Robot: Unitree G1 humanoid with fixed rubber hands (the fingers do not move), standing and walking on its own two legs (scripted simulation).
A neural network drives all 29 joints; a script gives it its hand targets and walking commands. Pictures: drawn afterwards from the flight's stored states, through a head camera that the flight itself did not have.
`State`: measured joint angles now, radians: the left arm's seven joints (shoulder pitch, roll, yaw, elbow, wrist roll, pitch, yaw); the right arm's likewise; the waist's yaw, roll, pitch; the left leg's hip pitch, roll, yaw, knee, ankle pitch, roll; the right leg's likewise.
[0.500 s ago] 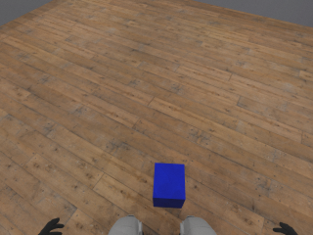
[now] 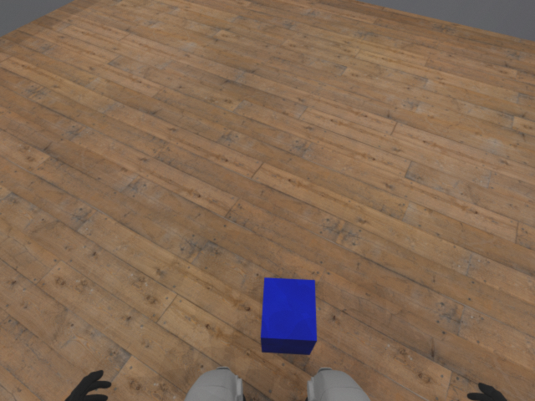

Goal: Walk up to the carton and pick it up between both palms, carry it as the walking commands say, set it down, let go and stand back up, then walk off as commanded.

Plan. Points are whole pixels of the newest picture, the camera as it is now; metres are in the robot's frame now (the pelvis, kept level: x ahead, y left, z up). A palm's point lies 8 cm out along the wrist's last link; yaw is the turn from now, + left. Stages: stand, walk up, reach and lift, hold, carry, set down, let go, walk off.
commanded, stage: walk up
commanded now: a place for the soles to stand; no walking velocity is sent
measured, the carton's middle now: (287, 317) +0.40 -0.04 -0.63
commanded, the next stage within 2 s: stand in 1.30 s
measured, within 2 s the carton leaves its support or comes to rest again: neither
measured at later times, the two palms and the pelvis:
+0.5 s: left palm out of the picture +0.06 +0.24 -0.12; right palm out of the picture -0.01 -0.40 -0.11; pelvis -0.05 -0.06 -0.01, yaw -5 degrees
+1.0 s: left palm out of the picture +0.06 +0.25 -0.12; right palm out of the picture +0.00 -0.39 -0.10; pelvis -0.05 -0.05 -0.01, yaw -5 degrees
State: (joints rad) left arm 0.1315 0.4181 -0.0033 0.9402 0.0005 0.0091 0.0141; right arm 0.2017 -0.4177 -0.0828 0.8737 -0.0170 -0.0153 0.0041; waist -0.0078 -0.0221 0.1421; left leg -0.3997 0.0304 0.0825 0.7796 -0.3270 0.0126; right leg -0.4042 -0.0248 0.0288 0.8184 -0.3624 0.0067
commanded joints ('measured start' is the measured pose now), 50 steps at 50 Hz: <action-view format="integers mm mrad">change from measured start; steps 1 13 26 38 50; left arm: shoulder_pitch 18 -40 43 -23 -35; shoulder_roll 215 337 144 195 234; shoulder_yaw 91 112 67 67 67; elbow -107 -119 -108 -69 -38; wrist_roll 17 44 -7 21 20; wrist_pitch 28 -12 -49 -57 -71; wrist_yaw -17 -16 8 -2 11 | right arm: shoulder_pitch -34 -93 -33 -19 -17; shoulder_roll -305 -213 -268 -220 -191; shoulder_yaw -70 -47 -35 -37 -30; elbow -64 -74 -21 8 13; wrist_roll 8 12 -20 2 8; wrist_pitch -25 20 -41 -26 -19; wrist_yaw -40 -34 -26 -7 -14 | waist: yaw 18 11 18 -19 -25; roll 122 -142 225 24 -20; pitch -170 -25 -223 -160 -205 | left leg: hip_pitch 73 -127 195 167 196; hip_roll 422 3 320 125 63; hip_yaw -365 -106 -431 -216 -133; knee -285 344 -351 -256 -128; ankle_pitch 376 -237 -2 -288 -24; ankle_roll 266 43 194 98 54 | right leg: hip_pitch -72 -136 -137 -164 -84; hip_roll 35 -214 36 -44 -117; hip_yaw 10 519 61 264 367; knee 284 -492 -11 -280 -271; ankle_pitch -32 -134 -28 -166 165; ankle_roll -64 -247 -48 -83 -147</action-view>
